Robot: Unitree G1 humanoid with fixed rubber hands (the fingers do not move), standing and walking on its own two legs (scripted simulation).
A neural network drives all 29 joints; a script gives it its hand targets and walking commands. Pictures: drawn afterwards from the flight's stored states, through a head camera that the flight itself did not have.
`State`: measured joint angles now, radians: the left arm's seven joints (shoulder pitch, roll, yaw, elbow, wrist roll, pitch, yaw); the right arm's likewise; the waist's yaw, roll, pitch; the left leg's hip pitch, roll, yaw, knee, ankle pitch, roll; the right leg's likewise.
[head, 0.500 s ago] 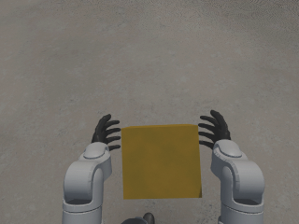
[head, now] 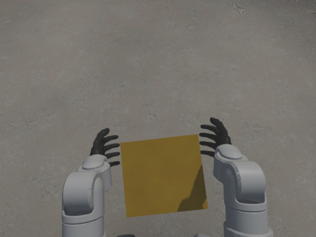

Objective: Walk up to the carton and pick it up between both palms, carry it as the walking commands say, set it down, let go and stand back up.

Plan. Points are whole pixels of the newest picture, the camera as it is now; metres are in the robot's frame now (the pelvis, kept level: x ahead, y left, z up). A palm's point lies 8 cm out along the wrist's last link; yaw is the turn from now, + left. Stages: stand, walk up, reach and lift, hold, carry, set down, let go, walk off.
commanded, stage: carry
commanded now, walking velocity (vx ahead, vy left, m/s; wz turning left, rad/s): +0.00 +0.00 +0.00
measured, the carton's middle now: (162, 169) +0.29 +0.01 -0.04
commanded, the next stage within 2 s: none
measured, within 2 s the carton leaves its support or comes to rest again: neither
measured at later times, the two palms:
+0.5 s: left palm (112, 172) +0.21 +0.11 +0.11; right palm (254, 177) +0.22 -0.16 +0.11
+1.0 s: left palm (76, 191) +0.18 +0.18 +0.08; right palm (203, 160) +0.27 -0.07 +0.07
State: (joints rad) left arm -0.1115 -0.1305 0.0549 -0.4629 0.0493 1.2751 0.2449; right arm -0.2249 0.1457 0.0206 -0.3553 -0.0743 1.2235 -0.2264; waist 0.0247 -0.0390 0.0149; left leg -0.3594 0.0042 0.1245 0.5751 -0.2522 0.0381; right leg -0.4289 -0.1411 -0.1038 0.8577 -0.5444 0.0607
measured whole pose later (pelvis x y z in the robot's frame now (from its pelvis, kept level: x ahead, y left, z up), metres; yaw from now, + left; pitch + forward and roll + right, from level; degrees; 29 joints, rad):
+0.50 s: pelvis -0.05 -0.02 +0.00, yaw +2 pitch +1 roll -1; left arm -0.17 -0.14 0.01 -0.33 0.08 1.26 0.23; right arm -0.20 0.14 -0.03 -0.37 -0.10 1.26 -0.23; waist -0.04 0.05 -0.10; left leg -0.42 0.04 0.05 0.56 -0.18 0.01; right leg -0.34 -0.02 -0.11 0.56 -0.25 -0.02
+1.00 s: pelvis -0.05 -0.02 +0.00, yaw +17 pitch +6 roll +0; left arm -0.20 -0.14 0.00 -0.43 0.03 1.23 0.24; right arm -0.18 0.14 -0.05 -0.47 -0.09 1.20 -0.25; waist 0.03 0.05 0.03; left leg -0.57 -0.04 0.03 0.69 -0.32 0.00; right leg -0.34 -0.09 -0.20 0.64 -0.38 0.00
